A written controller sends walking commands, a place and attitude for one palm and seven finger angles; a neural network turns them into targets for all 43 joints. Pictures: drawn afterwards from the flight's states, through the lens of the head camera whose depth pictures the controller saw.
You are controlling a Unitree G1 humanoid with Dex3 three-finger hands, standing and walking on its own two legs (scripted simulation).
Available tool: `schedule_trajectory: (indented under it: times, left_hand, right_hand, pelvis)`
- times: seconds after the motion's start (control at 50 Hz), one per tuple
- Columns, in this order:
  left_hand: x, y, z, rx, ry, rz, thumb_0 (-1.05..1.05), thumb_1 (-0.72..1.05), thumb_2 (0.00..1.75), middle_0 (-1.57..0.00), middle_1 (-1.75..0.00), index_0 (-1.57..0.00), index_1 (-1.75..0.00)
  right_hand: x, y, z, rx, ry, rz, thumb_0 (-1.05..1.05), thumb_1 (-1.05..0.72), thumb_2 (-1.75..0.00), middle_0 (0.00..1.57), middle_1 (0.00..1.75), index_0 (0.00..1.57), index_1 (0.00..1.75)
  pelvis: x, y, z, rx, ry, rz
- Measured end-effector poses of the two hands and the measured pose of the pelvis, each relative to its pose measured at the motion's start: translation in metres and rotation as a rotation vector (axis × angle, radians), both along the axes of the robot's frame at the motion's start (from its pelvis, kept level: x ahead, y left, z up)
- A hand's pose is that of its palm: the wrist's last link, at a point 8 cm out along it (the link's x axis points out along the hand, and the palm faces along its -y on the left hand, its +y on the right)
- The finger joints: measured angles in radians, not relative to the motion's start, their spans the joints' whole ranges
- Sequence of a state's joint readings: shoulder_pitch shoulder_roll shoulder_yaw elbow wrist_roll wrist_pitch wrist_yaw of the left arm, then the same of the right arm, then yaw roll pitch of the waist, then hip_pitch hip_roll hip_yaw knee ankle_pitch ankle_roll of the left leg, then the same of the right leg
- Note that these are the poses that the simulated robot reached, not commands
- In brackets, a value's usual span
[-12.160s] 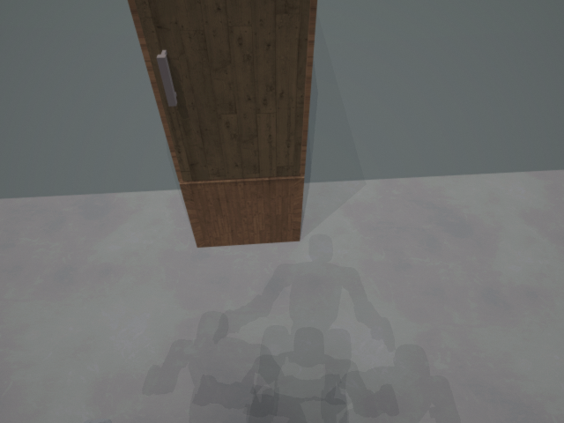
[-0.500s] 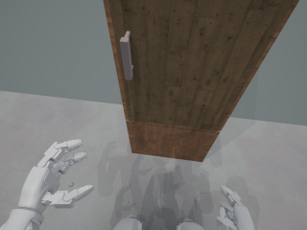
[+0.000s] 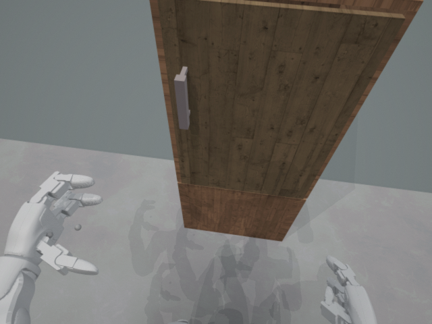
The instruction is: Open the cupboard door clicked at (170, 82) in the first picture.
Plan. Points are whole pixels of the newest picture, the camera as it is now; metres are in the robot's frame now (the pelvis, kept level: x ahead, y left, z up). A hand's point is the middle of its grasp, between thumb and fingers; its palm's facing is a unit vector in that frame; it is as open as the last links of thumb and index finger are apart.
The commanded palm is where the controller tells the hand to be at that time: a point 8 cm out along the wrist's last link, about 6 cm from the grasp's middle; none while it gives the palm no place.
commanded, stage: raise the hand with hooked fingers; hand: left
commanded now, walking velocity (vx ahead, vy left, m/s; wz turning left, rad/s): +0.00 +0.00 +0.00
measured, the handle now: (184, 98) +0.57 +0.11 +0.09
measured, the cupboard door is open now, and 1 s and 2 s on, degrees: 0 0 0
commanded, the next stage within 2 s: move the hooked fingers beside the handle in 0.78 s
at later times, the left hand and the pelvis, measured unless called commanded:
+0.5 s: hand (71, 197) +0.29 +0.26 +0.10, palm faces -0.07 -1.00 -0.02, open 14.0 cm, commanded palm +0.26 +0.31 +0.11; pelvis -0.01 -0.01 +0.01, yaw -1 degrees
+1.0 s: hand (70, 195) +0.29 +0.26 +0.10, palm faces -0.05 -1.00 -0.01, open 14.0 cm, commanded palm +0.28 +0.30 +0.11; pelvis -0.01 +0.00 +0.01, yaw +0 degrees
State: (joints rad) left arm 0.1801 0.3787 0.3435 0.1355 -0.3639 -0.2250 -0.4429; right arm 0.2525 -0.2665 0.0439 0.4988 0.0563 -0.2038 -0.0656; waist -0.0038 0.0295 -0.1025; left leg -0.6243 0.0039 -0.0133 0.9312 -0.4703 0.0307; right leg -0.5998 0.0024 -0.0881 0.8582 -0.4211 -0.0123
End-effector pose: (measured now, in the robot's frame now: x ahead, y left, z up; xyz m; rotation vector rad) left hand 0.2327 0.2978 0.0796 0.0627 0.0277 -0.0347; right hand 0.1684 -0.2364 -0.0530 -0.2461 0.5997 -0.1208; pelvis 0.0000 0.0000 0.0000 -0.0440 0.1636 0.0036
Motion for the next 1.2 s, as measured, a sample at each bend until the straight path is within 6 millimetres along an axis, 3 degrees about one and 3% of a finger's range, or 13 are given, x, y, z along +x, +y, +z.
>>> schedule_trajectory:
  times: [0.14,0.34,0.5,0.94,1.2]
  left_hand:
    - [0.013,0.011,0.016,-0.003,-0.007,0.0,-0.01,-0.48,0.31,-0.3,-1.19,-0.3,-1.19]
    - [0.035,0.025,0.03,-0.02,-0.011,-0.001,-0.01,-0.5,0.3,-0.3,-1.2,-0.3,-1.2]
    - [0.04,0.017,0.022,-0.043,0.011,-0.03,-0.01,-0.5,0.3,-0.3,-1.2,-0.3,-1.2]
    - [0.035,0.022,0.024,-0.045,-0.01,-0.015,-0.01,-0.5,0.3,-0.3,-1.2,-0.3,-1.2]
    - [0.089,-0.005,0.023,-0.062,-0.011,-0.06,-0.01,-0.51,0.3,-0.3,-1.2,-0.3,-1.2]
  right_hand:
    - [-0.007,0.004,-0.002,0.016,0.022,0.008,0.01,-0.9,-0.89,0.21,0.3,0.2,0.3]
    - [-0.03,-0.015,-0.002,-0.016,0.08,-0.037,0.01,-0.9,-0.89,0.21,0.3,0.2,0.3]
    - [-0.04,-0.027,0.003,-0.035,0.093,-0.065,0.01,-0.9,-0.89,0.21,0.3,0.2,0.3]
    - [-0.027,-0.008,0.002,-0.01,0.065,-0.026,0.01,-0.9,-0.89,0.21,0.3,0.2,0.3]
    - [-0.043,-0.013,-0.005,-0.023,0.134,-0.06,0.01,-0.9,-0.89,0.21,0.3,0.2,0.3]
  pelvis:
    - [-0.003,-0.002,0.006,0.006,-0.021,0.0]
    - [-0.006,-0.006,0.012,0.012,-0.036,-0.007]
    - [-0.006,-0.006,0.014,0.017,-0.032,-0.021]
    - [-0.008,-0.002,0.013,0.014,-0.037,-0.012]
    - [-0.01,-0.002,0.012,0.018,-0.02,-0.015]
